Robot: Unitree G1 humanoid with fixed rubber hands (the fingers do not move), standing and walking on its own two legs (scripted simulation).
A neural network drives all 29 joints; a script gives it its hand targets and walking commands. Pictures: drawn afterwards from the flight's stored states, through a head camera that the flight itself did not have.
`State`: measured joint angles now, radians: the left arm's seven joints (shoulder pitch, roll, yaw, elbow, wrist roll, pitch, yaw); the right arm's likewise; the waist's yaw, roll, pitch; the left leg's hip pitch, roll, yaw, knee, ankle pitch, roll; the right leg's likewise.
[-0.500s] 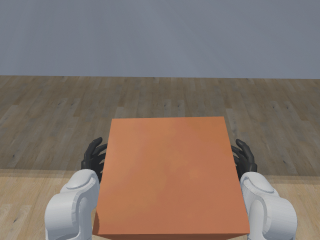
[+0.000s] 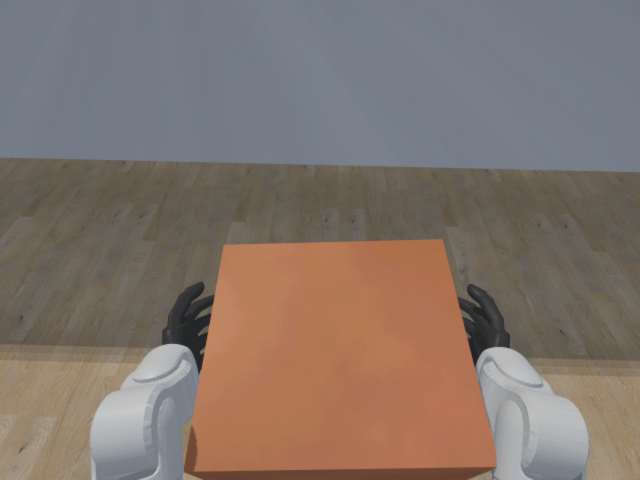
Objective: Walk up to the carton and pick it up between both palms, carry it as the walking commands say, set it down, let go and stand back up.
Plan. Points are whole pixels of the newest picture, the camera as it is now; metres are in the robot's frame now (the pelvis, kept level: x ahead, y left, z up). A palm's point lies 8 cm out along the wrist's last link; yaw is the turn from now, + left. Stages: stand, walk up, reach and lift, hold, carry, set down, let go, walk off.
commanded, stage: carry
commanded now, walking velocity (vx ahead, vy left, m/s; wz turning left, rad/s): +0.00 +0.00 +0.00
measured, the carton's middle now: (335, 382) +0.23 -0.01 +0.02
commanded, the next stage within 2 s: none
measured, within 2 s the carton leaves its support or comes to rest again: neither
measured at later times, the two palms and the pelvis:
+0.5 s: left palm (166, 387) +0.20 +0.16 +0.10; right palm (491, 386) +0.20 -0.16 +0.09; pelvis -0.04 +0.00 +0.00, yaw +1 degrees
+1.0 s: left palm (172, 392) +0.20 +0.16 +0.07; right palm (482, 395) +0.20 -0.16 +0.07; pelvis -0.05 +0.00 +0.00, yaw +0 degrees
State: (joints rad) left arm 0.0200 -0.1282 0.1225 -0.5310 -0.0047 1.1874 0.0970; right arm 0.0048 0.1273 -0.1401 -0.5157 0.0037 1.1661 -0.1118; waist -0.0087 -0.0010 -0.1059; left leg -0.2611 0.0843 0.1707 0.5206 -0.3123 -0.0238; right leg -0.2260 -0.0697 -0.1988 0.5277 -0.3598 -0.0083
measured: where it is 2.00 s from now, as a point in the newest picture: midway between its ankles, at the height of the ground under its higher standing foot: outside the picture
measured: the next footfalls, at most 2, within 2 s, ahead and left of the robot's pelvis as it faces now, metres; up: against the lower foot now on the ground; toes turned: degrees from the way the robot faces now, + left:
none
